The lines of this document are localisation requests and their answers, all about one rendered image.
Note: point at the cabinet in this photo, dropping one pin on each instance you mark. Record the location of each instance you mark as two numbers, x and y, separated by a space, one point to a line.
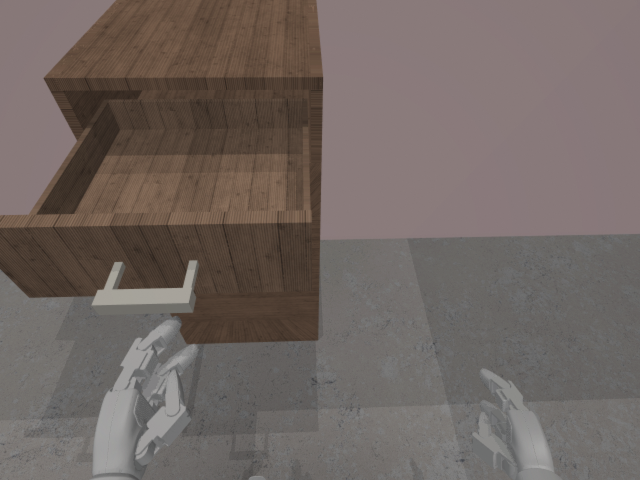
210 49

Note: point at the robot right hand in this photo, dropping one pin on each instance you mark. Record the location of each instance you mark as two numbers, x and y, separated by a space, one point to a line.
519 442

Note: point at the drawer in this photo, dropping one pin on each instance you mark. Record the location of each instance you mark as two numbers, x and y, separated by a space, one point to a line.
154 183

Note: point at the handle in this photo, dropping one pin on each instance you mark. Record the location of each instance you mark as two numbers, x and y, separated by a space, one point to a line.
114 301

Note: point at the robot left hand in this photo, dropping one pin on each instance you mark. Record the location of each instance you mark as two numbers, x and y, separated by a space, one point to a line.
120 444

